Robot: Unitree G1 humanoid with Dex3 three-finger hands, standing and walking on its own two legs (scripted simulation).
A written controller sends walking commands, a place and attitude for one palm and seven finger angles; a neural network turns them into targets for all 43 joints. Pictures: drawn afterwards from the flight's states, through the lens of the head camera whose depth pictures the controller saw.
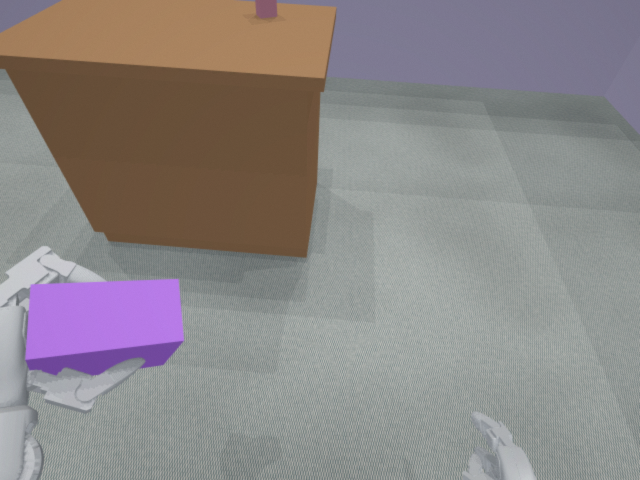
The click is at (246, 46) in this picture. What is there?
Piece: table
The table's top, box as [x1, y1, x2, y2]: [0, 0, 335, 91]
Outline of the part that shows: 0,33 0,68 323,91 334,26 335,7 277,3 276,17 259,18 255,14 254,1 62,0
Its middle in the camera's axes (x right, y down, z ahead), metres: -0.45 -0.66 +1.23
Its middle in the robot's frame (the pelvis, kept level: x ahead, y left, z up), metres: +1.34 +0.53 +0.03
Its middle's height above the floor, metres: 0.80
